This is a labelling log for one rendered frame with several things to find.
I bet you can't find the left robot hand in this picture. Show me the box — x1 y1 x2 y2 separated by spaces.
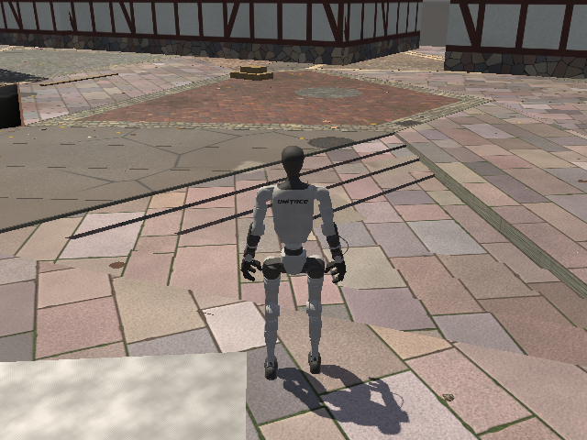
241 259 262 281

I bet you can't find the left robot shin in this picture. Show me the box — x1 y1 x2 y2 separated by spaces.
264 304 278 367

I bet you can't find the left robot forearm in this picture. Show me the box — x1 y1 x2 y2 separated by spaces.
243 222 260 262

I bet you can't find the right robot forearm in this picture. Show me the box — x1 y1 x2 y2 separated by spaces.
327 222 344 263

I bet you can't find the right robot upper arm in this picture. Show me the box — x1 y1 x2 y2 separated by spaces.
312 185 336 237

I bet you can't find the right robot hand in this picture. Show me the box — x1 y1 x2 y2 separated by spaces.
325 260 346 283

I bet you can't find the humanoid robot head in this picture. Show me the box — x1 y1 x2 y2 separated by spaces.
277 146 309 190

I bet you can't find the left robot upper arm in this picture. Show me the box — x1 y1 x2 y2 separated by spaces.
251 185 274 237

